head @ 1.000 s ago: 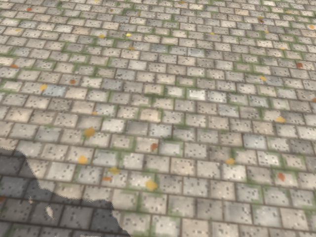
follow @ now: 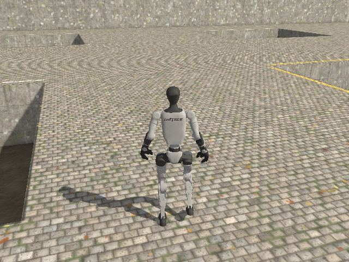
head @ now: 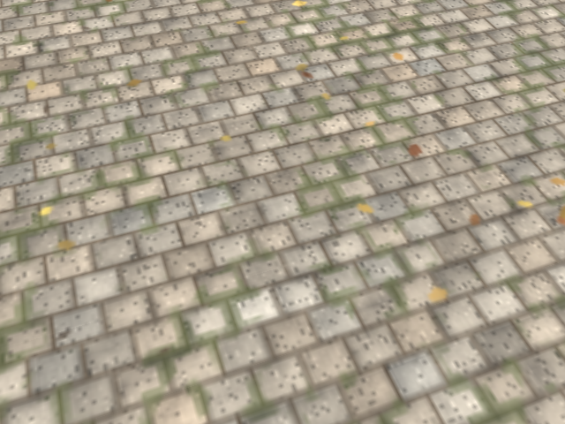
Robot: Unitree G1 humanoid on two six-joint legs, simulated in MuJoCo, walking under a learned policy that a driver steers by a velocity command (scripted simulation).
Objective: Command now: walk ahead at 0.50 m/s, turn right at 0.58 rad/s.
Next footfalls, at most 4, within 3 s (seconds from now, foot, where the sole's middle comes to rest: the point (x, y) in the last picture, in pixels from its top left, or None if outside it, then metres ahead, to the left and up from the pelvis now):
0.28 right None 0.31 -0.16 -0.78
0.76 left None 0.49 0.05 -0.78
1.18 right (356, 414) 0.51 -0.19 -0.78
1.58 left None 0.37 0.04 -0.78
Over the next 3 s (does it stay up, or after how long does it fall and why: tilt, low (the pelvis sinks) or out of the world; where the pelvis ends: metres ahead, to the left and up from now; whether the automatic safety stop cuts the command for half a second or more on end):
stays up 0.87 0.15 -0.03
